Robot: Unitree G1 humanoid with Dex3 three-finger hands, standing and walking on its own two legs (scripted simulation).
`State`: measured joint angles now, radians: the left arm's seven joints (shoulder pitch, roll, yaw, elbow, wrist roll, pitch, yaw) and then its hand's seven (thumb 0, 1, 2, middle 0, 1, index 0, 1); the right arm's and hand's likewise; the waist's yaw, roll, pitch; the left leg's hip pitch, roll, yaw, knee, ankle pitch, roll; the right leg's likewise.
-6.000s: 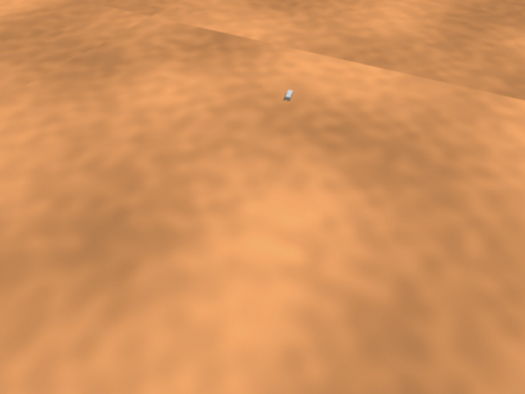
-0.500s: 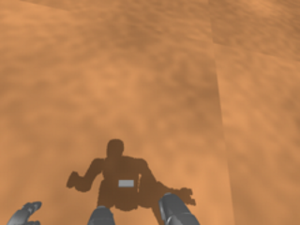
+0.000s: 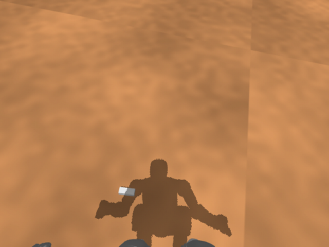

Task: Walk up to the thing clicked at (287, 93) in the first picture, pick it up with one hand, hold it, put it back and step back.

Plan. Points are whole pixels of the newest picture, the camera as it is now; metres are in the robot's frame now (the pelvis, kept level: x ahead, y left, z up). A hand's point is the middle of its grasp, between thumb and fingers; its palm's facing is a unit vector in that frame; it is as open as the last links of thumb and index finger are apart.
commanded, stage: walk up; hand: left
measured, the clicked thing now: (127, 191) +0.46 +0.24 -0.73
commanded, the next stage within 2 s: none
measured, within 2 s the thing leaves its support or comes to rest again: neither
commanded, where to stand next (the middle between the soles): +0.09 -0.01 m, yaw +2 degrees
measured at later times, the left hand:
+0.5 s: hand out of the picture +0.01 +0.20 -0.12, palm faces +0.06 -0.88 -0.47, open 7.4 cm
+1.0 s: hand out of the picture +0.08 +0.23 -0.15, palm faces +0.02 -0.93 -0.37, open 7.4 cm
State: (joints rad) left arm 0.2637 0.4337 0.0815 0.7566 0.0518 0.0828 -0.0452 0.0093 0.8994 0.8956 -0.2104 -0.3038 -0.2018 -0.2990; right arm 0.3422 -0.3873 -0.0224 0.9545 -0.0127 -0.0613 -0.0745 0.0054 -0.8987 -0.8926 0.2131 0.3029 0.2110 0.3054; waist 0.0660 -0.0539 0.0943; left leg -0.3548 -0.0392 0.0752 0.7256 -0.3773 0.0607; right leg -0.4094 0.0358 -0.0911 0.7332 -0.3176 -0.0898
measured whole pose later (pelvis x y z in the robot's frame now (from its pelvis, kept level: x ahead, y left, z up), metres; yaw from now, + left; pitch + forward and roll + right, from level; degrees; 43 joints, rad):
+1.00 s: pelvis +0.02 -0.03 +0.01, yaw +3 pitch -2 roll +0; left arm 0.15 0.37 0.00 1.02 0.01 -0.03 0.01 0.01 0.90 0.90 -0.21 -0.30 -0.20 -0.30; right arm 0.12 -0.34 -0.02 1.02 0.01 0.01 0.01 0.01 -0.90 -0.89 0.21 0.30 0.21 0.30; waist 0.00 -0.01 0.09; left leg -0.29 0.04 0.02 0.69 -0.37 -0.02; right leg -0.31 -0.04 0.01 0.68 -0.33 0.04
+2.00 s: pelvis +0.03 -0.03 +0.04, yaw +1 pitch -2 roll +0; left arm 0.05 0.34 0.01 1.17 0.01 -0.01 0.00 0.01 0.90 0.90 -0.21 -0.30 -0.20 -0.30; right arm 0.07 -0.34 -0.03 1.16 -0.01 0.00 0.01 0.01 -0.90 -0.89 0.21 0.30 0.21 0.30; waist -0.01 -0.01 0.05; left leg -0.09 0.03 0.06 0.33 -0.21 -0.02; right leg -0.14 -0.04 0.04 0.35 -0.18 0.04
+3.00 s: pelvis +0.02 -0.04 +0.04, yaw +2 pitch -3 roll +0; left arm 0.11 0.35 0.00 1.13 0.01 0.00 -0.01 0.01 0.90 0.90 -0.21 -0.30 -0.20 -0.30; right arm 0.10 -0.34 -0.02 1.15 -0.01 0.00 0.01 0.01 -0.90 -0.89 0.21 0.30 0.21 0.30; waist 0.00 0.00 0.06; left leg -0.09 0.04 0.04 0.31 -0.18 -0.03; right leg -0.13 -0.03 0.02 0.32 -0.15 0.03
